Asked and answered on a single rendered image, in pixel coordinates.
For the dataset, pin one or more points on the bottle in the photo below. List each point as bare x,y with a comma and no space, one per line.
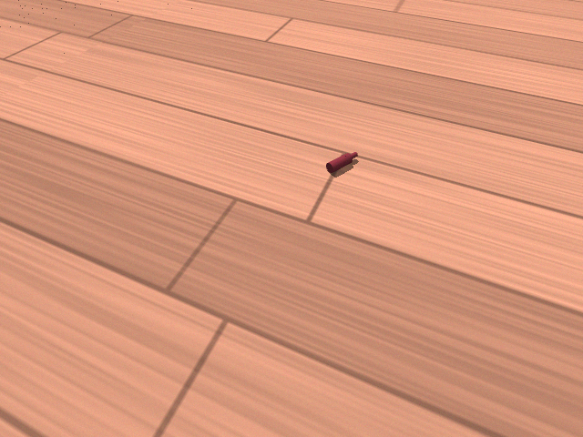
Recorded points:
340,162

